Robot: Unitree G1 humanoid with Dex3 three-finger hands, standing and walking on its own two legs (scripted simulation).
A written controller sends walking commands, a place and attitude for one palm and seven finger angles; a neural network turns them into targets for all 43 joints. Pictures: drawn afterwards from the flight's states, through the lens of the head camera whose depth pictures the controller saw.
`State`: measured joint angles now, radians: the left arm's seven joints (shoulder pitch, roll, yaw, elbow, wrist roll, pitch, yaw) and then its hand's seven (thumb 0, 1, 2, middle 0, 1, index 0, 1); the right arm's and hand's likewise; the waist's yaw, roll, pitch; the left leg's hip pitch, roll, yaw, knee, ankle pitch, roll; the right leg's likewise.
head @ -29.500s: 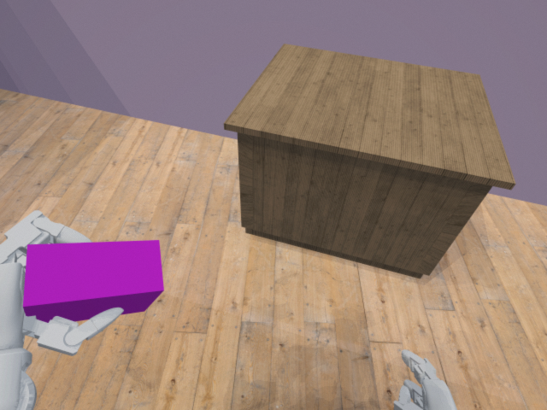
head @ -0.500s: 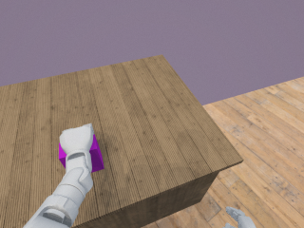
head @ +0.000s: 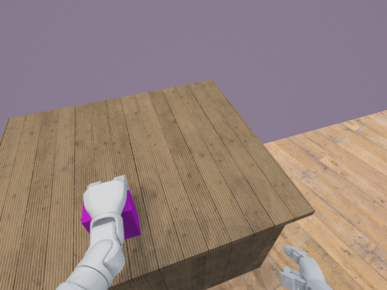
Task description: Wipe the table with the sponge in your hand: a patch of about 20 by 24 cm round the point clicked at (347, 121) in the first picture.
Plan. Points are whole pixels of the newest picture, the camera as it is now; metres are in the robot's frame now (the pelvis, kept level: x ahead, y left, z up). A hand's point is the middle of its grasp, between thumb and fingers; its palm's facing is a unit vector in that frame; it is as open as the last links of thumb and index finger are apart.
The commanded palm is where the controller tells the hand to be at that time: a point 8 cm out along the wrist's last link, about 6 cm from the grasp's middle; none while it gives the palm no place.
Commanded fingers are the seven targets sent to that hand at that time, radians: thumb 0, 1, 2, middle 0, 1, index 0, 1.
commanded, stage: wipe back along the middle lane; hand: left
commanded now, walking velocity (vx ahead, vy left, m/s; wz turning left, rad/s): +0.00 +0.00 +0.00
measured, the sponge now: (115, 222) +0.28 +0.23 -0.07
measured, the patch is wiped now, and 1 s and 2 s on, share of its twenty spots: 0.40 0.60 0.65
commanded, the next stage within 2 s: slide across to the third lane in 0.34 s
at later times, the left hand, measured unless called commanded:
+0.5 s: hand (118, 227) +0.25 +0.20 -0.02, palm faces -0.04 -0.08 -1.00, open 10.1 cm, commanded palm +0.21 +0.18 +0.03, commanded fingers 0.00 0.10 1.30 -1.20 -1.60 -1.20 -1.60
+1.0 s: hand (136, 225) +0.26 +0.16 -0.01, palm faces -0.09 -0.06 -0.99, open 10.1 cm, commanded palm +0.23 +0.13 +0.04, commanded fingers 0.00 0.10 1.30 -1.20 -1.60 -1.20 -1.60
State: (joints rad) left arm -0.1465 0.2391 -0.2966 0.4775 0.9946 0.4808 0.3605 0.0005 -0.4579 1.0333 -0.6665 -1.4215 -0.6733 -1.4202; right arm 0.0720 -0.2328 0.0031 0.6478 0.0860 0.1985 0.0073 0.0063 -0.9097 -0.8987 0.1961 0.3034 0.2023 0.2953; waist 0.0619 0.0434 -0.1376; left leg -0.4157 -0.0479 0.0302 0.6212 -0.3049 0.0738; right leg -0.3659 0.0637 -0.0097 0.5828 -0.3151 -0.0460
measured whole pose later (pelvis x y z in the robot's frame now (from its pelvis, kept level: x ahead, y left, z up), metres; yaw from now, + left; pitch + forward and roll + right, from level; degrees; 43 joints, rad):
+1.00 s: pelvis -0.02 -0.03 +0.00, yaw +1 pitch +3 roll +0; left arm -0.15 0.19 -0.40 0.48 0.98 0.48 0.34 0.00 -0.49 1.04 -0.71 -1.37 -0.73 -1.36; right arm 0.04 -0.23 -0.01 0.70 0.08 0.16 0.01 0.01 -0.91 -0.90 0.20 0.30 0.20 0.30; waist 0.09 0.07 -0.10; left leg -0.37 -0.03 0.01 0.58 -0.26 0.03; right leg -0.33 0.08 -0.03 0.58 -0.29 -0.09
